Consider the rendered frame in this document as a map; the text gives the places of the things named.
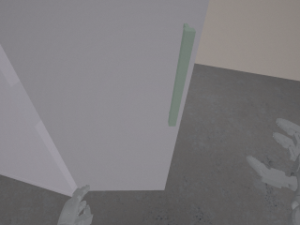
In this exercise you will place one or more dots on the fridge door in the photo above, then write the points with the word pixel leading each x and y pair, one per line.
pixel 100 74

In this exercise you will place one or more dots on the handle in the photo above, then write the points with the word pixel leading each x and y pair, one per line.
pixel 186 46

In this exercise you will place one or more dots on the right robot hand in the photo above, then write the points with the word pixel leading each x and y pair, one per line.
pixel 277 178

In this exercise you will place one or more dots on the left robot hand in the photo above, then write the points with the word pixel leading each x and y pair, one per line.
pixel 71 211

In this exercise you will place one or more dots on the right robot forearm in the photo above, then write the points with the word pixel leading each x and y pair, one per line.
pixel 294 216

